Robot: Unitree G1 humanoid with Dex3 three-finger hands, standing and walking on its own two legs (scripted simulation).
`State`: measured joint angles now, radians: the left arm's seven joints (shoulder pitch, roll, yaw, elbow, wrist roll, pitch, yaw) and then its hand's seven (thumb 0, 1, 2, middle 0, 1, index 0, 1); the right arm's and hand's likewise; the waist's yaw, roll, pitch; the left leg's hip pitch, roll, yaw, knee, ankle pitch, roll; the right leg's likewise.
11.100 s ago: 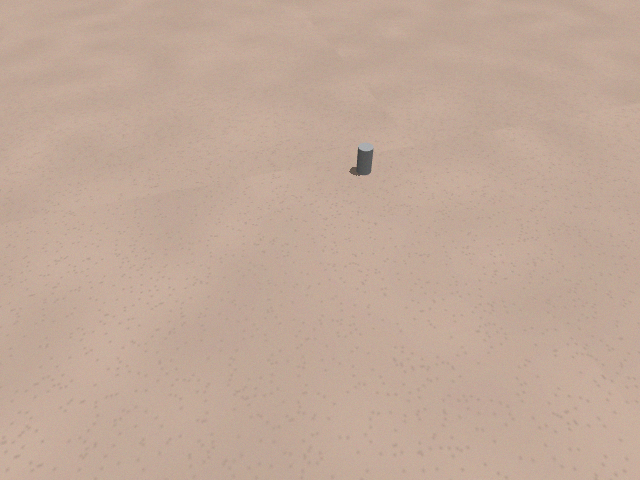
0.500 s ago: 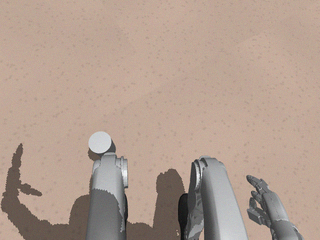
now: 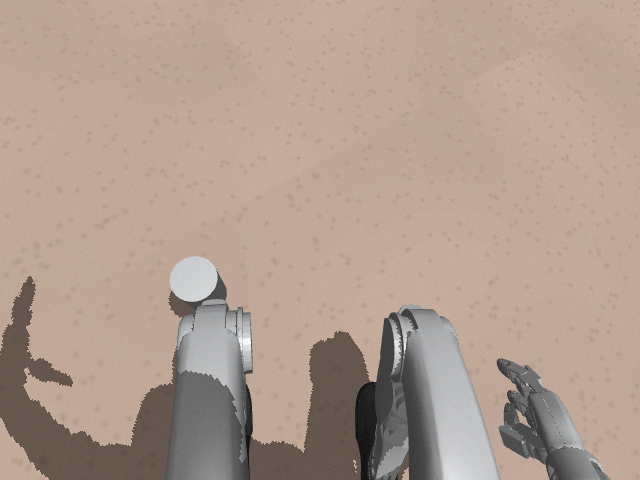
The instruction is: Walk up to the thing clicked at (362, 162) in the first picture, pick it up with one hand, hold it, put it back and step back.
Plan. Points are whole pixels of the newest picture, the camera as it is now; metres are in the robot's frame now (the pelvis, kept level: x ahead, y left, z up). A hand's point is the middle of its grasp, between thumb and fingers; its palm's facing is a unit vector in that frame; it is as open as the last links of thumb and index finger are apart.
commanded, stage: go down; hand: left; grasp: from the side
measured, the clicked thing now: (201, 287) +0.38 +0.22 -0.33
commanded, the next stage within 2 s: none
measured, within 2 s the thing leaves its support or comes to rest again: neither
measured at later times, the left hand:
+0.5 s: hand out of the picture +0.32 +0.39 -0.01, palm faces +0.11 -0.98 -0.14, open 17.5 cm
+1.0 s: hand out of the picture +0.32 +0.39 -0.02, palm faces +0.11 -0.99 -0.12, open 17.5 cm
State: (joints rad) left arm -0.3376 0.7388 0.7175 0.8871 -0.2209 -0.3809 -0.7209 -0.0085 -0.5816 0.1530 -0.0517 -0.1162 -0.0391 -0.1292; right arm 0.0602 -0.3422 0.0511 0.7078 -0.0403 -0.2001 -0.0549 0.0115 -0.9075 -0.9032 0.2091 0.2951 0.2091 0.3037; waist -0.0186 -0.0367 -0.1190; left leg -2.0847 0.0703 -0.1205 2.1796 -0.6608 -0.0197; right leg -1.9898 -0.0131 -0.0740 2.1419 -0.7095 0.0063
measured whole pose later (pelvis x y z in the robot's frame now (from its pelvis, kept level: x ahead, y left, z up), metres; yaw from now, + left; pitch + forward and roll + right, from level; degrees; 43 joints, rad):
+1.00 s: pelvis +0.00 +0.00 -0.01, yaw +0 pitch +31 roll -6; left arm -0.36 0.73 0.74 0.88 -0.28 -0.42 -0.77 -0.01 -0.58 0.11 -0.05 -0.08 -0.04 -0.09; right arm 0.05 -0.34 0.06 0.71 -0.03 -0.20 -0.05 0.01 -0.91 -0.90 0.21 0.29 0.21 0.30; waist -0.02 -0.04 -0.11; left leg -2.12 0.06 -0.12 2.22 -0.66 -0.02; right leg -2.02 -0.01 -0.07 2.18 -0.71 0.01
